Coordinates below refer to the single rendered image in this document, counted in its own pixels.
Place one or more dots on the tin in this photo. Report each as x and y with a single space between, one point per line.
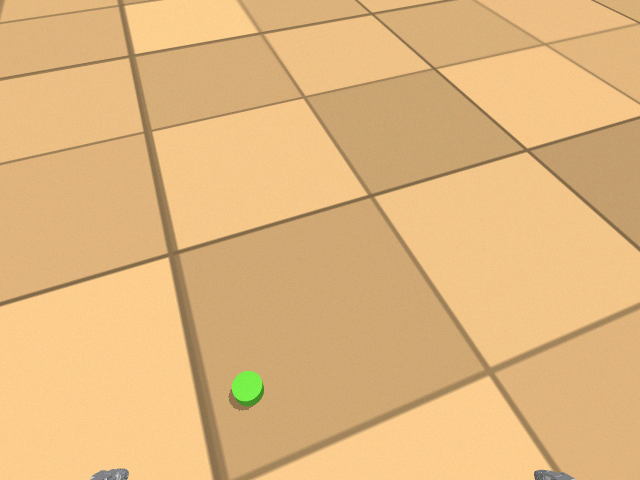
248 388

